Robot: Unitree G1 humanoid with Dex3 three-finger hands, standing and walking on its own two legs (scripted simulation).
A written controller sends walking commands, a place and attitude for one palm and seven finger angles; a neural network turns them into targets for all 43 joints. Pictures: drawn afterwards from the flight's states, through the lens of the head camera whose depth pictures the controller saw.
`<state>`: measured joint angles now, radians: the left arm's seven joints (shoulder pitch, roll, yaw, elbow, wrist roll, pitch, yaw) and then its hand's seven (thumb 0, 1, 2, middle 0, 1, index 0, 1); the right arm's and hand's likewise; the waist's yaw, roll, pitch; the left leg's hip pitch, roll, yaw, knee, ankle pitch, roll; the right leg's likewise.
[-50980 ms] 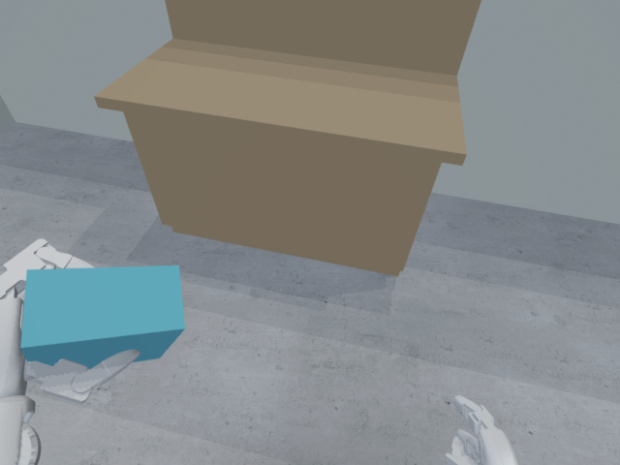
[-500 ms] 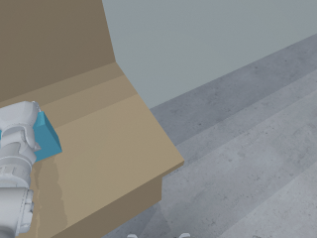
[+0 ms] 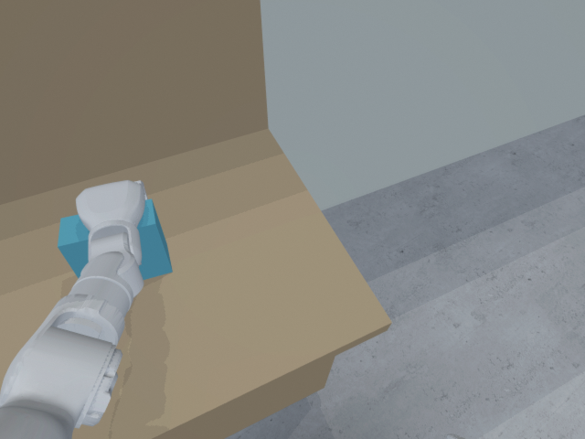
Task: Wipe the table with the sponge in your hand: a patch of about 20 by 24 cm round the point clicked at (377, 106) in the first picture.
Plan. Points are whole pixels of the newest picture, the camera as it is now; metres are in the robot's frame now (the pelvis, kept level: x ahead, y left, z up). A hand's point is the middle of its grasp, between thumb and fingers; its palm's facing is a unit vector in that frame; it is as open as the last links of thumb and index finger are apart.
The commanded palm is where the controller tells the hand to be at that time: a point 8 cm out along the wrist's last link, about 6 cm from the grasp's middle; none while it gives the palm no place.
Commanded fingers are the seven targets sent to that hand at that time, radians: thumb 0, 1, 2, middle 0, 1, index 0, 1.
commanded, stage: slide across to the middle lane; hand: left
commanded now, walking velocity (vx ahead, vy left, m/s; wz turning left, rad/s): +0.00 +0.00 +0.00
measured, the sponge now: (124, 254) +0.39 +0.30 -0.03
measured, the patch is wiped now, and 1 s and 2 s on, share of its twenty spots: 0.50 0.55 0.70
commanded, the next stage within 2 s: wipe back along the middle lane in 0.24 s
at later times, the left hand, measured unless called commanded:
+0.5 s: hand (171, 214) +0.44 +0.22 +0.02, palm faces -0.08 -0.02 -1.00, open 10.1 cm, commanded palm +0.40 +0.20 +0.06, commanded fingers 0.00 0.10 1.30 -1.20 -1.60 -1.20 -1.60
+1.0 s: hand (177, 246) +0.38 +0.20 +0.02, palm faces -0.07 -0.03 -1.00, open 10.1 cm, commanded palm +0.34 +0.18 +0.05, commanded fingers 0.00 0.10 1.30 -1.20 -1.60 -1.20 -1.60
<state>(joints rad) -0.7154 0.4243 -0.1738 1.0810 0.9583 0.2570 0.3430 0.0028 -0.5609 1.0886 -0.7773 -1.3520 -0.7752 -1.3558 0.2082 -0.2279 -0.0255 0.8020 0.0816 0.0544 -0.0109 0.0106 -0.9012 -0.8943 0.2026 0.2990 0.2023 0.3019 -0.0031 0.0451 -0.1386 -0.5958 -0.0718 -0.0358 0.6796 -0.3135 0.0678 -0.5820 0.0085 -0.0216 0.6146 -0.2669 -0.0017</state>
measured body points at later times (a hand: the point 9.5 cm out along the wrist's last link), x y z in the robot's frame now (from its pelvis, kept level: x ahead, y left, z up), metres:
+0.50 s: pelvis +0.04 -0.02 +0.01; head +0.08 -0.03 +0.46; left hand +0.44 +0.22 +0.07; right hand +0.15 -0.27 -0.13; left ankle +0.00 +0.07 -0.72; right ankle +0.01 -0.13 -0.72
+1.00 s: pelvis +0.01 -0.03 +0.01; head +0.03 -0.03 +0.46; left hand +0.38 +0.20 +0.07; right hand +0.20 -0.26 -0.09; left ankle +0.00 +0.07 -0.72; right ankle +0.01 -0.13 -0.72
